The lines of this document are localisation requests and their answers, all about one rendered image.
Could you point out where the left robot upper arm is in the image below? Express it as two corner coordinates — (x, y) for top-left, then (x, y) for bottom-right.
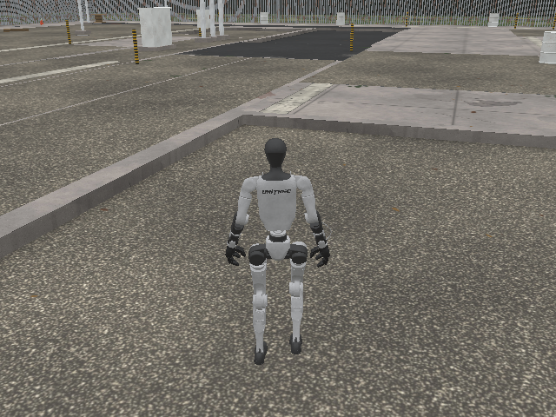
(235, 176), (258, 225)

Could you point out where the humanoid robot torso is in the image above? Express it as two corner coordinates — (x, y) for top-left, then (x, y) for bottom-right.
(256, 171), (297, 261)

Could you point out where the right robot upper arm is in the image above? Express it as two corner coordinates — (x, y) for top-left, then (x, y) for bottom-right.
(295, 175), (318, 223)

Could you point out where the left robot forearm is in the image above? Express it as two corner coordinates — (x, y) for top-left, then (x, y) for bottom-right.
(227, 212), (244, 248)

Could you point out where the left robot hand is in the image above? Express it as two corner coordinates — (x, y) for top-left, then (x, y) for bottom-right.
(225, 246), (246, 266)

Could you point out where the right robot hand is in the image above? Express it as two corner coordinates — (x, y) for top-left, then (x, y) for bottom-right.
(310, 245), (330, 267)

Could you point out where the left robot thigh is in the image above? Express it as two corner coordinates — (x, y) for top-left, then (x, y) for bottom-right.
(248, 243), (268, 310)

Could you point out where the right robot forearm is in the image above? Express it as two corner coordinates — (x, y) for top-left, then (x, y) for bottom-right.
(310, 210), (328, 248)

